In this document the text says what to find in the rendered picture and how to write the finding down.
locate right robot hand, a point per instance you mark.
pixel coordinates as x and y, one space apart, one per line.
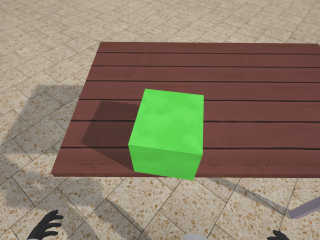
278 236

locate left robot hand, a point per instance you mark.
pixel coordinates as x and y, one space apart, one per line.
39 232

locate table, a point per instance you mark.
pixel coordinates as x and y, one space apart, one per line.
261 109

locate carton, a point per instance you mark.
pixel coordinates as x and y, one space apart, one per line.
167 136

